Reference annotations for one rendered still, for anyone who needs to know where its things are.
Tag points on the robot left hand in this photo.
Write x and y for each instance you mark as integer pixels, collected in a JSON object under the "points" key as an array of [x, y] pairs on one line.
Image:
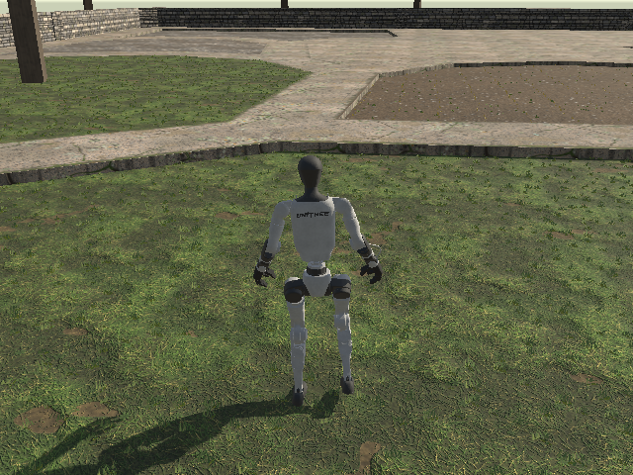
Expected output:
{"points": [[257, 276]]}

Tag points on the robot right hand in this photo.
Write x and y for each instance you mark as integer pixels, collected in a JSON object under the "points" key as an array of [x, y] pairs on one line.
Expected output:
{"points": [[377, 270]]}

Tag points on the robot left shin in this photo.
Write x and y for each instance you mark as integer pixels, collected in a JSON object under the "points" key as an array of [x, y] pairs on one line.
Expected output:
{"points": [[298, 353]]}

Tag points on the robot left forearm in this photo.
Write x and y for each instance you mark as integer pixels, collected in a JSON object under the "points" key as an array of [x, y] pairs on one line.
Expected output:
{"points": [[264, 259]]}

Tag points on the right robot upper arm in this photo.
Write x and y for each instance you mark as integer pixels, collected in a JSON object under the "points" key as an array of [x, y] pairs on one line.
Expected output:
{"points": [[343, 206]]}

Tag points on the robot right forearm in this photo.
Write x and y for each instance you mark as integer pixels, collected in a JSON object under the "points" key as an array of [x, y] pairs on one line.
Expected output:
{"points": [[367, 254]]}

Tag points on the right robot foot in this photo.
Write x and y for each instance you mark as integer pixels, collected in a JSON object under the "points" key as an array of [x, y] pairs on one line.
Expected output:
{"points": [[347, 386]]}

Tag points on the left robot upper arm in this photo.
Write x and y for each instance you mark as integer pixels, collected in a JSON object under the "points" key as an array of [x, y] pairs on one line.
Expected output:
{"points": [[282, 210]]}

